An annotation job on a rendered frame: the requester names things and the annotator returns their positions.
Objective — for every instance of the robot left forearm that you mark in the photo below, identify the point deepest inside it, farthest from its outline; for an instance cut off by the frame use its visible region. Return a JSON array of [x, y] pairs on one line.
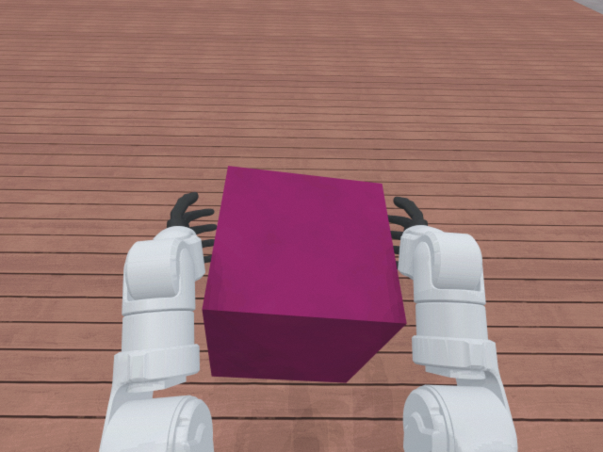
[[158, 297]]

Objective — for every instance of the right robot upper arm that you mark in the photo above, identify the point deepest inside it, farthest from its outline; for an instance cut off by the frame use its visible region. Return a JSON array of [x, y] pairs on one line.
[[445, 418]]

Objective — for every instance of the carton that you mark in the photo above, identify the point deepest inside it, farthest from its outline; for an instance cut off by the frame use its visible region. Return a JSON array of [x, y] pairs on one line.
[[303, 281]]

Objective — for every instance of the robot right forearm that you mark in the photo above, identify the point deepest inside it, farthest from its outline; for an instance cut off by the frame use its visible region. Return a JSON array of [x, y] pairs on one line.
[[451, 330]]

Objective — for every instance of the left robot hand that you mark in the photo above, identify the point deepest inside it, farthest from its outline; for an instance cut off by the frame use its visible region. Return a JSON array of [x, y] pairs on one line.
[[180, 218]]

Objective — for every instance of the left robot upper arm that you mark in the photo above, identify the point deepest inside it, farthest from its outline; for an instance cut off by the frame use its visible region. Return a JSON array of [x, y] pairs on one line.
[[166, 424]]

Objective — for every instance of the right robot hand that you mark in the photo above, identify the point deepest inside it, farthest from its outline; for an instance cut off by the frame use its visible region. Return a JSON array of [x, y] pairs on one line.
[[416, 218]]

